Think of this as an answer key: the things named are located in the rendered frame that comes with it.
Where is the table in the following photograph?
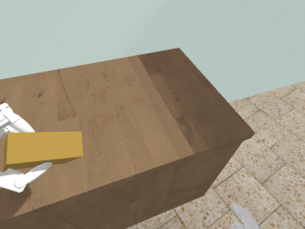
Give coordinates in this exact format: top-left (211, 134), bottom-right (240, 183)
top-left (0, 48), bottom-right (255, 229)

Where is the sponge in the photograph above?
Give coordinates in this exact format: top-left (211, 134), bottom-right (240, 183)
top-left (3, 131), bottom-right (84, 171)

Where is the robot right hand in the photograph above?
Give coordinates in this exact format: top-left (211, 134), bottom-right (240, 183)
top-left (231, 203), bottom-right (261, 229)

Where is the robot left hand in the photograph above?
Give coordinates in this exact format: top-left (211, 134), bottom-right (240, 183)
top-left (0, 103), bottom-right (52, 193)

